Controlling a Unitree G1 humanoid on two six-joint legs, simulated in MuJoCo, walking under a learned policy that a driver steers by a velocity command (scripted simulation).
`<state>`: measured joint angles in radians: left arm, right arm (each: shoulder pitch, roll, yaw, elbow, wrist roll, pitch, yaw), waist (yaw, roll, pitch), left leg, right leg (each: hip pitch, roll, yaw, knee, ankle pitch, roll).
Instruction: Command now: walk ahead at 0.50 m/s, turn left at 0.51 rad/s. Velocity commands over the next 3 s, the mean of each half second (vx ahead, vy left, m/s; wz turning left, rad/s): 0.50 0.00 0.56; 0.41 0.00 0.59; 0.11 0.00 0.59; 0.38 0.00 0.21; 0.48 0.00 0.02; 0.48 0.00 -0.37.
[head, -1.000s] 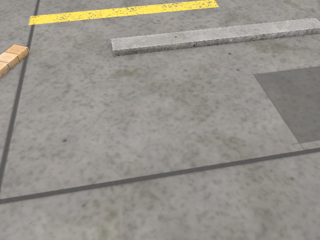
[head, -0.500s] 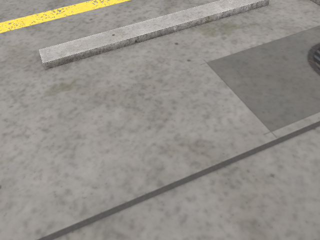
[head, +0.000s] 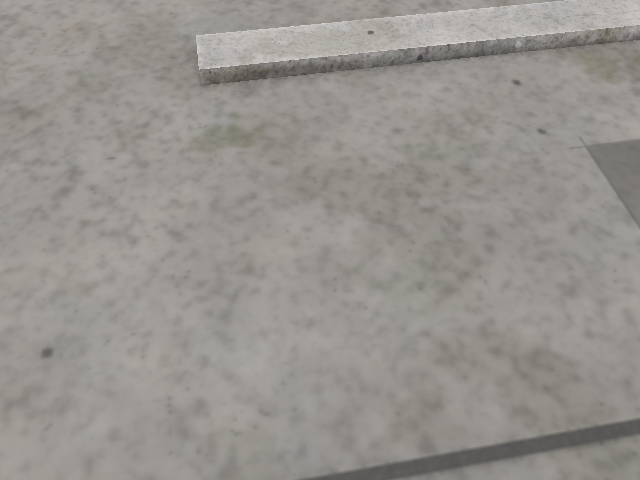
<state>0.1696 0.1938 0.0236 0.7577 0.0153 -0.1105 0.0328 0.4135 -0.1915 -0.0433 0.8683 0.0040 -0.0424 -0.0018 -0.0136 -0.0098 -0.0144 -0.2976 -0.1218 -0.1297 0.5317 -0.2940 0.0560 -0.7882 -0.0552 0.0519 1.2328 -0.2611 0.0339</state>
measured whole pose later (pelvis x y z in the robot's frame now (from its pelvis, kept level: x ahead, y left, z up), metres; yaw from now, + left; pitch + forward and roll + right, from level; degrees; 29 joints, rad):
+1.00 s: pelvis +0.52 +0.15 +0.01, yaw +36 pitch +3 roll +0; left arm 0.01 0.29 0.05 0.70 0.01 -0.08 0.00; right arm 0.30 -0.28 -0.08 0.68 0.02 0.00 -0.02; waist -0.06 -0.02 0.06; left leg -0.24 -0.11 -0.14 0.42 -0.22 0.07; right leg -0.66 -0.04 0.09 0.72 -0.08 0.07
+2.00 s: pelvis +0.69 +0.33 +0.00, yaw +59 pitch +3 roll -1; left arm 0.02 0.28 0.04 0.73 -0.02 -0.07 -0.08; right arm 0.47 -0.27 -0.05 0.80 0.02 -0.04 -0.01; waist -0.09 -0.03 0.01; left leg 0.12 0.01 -0.01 0.22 -0.39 0.01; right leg -0.58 -0.03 -0.03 0.54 -0.02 -0.02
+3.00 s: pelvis +0.97 +0.80 +0.00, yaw +44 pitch +1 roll +2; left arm 0.09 0.27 0.05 0.74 -0.01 -0.02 -0.04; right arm 0.32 -0.27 -0.07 0.84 0.00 -0.08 -0.01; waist -0.08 -0.04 0.04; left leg 0.05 -0.01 0.24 0.24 -0.30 0.00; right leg -0.63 -0.09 0.02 0.67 -0.01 -0.02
